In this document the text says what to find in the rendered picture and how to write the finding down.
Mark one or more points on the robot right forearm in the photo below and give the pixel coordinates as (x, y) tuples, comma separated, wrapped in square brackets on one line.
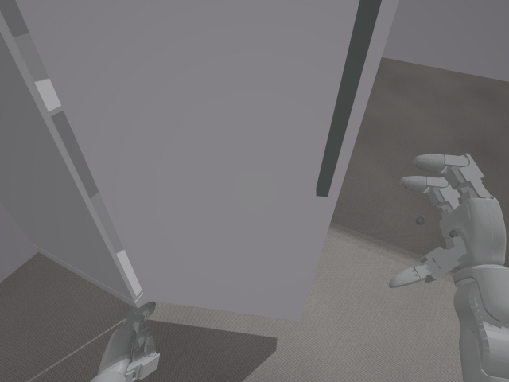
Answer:
[(482, 306)]

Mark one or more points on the fridge door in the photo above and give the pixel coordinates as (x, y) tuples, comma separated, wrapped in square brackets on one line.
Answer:
[(204, 125)]

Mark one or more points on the handle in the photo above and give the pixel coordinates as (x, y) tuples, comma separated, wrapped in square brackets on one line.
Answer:
[(361, 37)]

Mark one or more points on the right robot hand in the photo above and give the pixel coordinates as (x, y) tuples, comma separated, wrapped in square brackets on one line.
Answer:
[(478, 220)]

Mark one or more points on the left robot hand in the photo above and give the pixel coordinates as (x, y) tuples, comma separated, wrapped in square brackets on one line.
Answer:
[(122, 348)]

